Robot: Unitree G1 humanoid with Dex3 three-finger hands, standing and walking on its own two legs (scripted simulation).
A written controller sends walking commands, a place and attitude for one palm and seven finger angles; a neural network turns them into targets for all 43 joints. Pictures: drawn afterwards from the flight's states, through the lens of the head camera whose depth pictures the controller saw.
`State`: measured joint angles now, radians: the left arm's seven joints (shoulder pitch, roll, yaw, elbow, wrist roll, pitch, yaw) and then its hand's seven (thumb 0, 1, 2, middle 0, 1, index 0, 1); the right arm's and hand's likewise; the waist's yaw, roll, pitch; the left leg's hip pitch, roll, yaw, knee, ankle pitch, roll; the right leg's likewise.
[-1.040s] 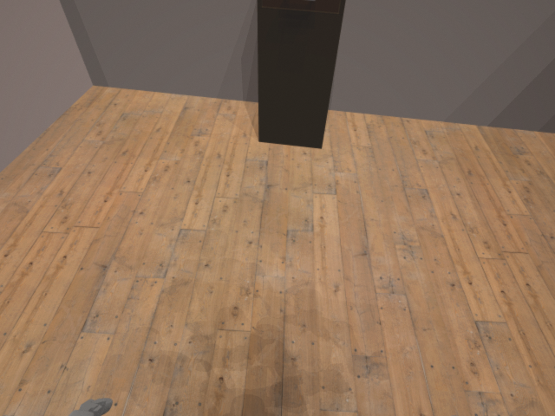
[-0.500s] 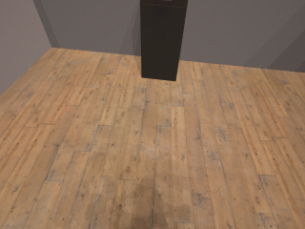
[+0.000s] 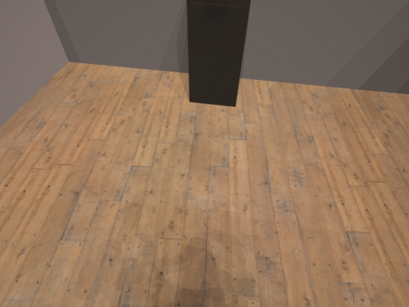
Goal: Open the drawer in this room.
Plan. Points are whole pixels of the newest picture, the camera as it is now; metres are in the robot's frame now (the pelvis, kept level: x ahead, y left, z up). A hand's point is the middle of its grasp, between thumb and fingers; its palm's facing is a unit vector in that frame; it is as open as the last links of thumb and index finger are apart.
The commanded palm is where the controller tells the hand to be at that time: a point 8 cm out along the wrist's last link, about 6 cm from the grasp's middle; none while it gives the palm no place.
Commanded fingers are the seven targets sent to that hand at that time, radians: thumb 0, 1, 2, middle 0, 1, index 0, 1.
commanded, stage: turn or walk to find it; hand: left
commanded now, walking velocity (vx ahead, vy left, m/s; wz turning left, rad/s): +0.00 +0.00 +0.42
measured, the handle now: out of the picture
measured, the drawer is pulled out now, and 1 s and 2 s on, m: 0.00 0.00 0.00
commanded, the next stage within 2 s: stand and wait in 0.88 s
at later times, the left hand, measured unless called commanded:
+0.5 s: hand out of the picture +0.03 +0.22 -0.17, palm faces +0.16 -0.95 -0.26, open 7.4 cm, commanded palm none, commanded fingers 0.00 0.90 0.90 -0.20 -0.30 -0.20 -0.30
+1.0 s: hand out of the picture -0.12 +0.15 -0.18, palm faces +0.44 -0.87 -0.22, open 7.4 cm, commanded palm none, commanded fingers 0.00 0.90 0.90 -0.20 -0.30 -0.20 -0.30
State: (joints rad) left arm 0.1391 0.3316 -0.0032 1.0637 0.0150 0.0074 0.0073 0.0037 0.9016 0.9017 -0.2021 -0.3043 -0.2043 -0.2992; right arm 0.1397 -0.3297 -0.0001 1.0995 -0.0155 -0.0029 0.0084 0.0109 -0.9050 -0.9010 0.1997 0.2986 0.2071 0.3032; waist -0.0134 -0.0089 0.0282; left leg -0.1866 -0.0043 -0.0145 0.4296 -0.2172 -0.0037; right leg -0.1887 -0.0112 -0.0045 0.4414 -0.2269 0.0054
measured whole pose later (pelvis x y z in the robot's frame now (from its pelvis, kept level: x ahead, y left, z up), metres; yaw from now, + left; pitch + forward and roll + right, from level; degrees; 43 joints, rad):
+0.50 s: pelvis -0.02 +0.00 -0.01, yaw +10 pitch +2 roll -1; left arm 0.17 0.23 0.04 0.93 0.01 0.05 0.03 0.00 0.90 0.90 -0.20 -0.30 -0.20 -0.30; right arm 0.23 -0.20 -0.04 0.97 -0.03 0.04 0.00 0.01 -0.90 -0.90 0.20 0.30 0.21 0.30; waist -0.03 0.01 0.06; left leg -0.34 -0.07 -0.17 0.50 -0.18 0.01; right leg -0.36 0.01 0.00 0.84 -0.49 0.04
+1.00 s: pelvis -0.05 -0.02 -0.01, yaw +25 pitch +0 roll +0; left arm 0.32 0.19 0.03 0.95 0.04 0.01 0.03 0.00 0.90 0.90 -0.20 -0.30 -0.20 -0.30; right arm 0.15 -0.24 -0.06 0.98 -0.01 0.06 0.01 0.01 -0.91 -0.90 0.19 0.30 0.20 0.30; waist 0.03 -0.03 0.07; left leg -0.33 0.02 0.03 0.78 -0.41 -0.04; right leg -0.20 -0.09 -0.19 0.56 -0.34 0.00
